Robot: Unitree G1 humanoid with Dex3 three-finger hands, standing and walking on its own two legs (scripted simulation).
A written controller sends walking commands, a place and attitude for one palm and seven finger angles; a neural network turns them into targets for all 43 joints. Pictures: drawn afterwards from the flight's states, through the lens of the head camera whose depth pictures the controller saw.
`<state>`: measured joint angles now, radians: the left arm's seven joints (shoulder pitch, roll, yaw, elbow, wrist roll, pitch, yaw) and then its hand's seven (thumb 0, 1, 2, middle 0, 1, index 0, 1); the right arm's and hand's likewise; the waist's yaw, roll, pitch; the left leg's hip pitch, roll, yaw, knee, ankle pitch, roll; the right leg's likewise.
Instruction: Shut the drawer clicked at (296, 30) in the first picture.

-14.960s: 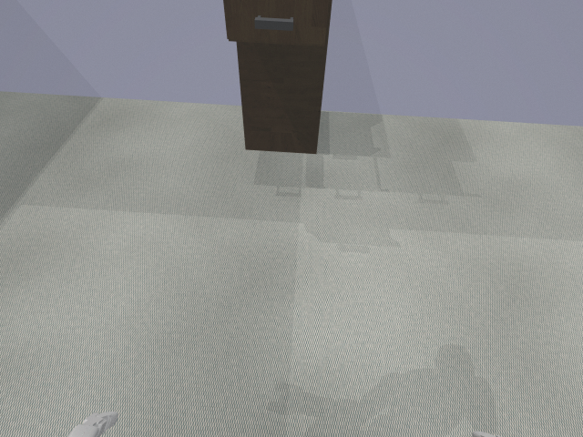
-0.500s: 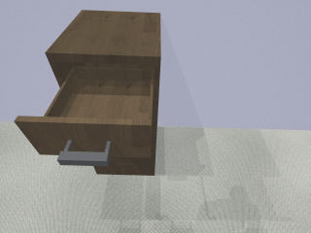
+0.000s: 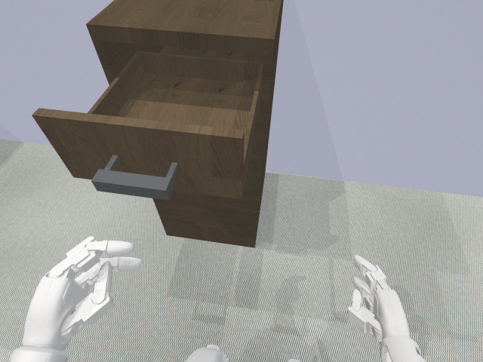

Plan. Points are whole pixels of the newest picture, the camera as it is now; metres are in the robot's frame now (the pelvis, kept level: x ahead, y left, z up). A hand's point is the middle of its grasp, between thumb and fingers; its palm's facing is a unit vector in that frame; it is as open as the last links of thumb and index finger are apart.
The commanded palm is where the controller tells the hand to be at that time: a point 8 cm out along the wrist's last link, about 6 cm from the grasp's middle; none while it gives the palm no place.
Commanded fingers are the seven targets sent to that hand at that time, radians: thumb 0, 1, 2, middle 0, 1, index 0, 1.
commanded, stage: raise the hand and make a fist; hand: left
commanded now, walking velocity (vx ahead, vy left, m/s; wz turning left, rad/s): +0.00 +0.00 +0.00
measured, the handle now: (138, 174) +0.39 +0.23 +0.09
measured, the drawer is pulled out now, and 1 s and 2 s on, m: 0.26 0.26 0.26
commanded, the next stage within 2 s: bring the fist close to the handle in 1.28 s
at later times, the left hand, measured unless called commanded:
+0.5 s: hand (87, 279) +0.19 +0.22 +0.12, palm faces -0.03 -1.00 -0.07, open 3.1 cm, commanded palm +0.16 +0.28 +0.14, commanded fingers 0.00 0.90 0.90 -1.34 -1.53 -1.34 -1.53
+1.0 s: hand (63, 249) +0.20 +0.22 +0.18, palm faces +0.01 -0.99 -0.11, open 3.3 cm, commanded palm +0.15 +0.27 +0.19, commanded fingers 0.00 0.90 0.90 -1.40 -1.60 -1.40 -1.60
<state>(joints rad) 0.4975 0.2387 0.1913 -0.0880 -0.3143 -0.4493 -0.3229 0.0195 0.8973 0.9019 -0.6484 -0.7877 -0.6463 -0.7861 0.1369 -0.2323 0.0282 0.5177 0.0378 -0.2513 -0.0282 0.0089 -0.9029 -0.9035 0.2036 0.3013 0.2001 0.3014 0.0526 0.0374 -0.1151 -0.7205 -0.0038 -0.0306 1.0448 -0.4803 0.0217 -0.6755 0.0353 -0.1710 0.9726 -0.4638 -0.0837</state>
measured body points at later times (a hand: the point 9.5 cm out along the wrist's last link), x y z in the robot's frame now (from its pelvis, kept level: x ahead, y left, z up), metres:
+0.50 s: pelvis +0.03 +0.02 +0.03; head +0.04 +0.02 +0.48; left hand +0.19 +0.27 +0.13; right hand +0.21 -0.23 -0.02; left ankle +0.03 +0.10 -0.67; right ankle +0.02 -0.07 -0.67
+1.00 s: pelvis +0.02 +0.04 +0.05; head +0.00 +0.02 +0.50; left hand +0.19 +0.27 +0.19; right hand +0.22 -0.17 +0.00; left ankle +0.02 +0.10 -0.67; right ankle +0.02 -0.07 -0.67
